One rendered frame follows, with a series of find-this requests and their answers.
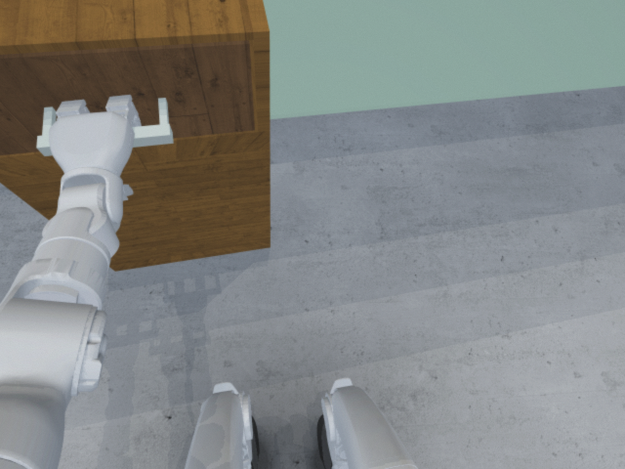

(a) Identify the cabinet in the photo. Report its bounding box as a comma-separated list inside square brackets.
[0, 0, 271, 272]

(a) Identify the drawer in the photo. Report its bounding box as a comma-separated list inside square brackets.
[0, 40, 255, 155]

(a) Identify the left robot hand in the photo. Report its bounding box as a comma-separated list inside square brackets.
[49, 95, 142, 200]

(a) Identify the robot left upper arm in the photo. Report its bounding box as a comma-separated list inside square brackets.
[0, 298, 108, 469]

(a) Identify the handle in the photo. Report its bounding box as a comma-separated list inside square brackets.
[36, 98, 174, 156]

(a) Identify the left robot forearm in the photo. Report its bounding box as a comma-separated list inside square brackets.
[0, 167, 123, 313]

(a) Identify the robot right shin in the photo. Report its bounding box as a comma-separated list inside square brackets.
[326, 378, 366, 469]

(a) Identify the left robot thigh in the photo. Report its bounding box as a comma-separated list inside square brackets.
[185, 390, 253, 469]

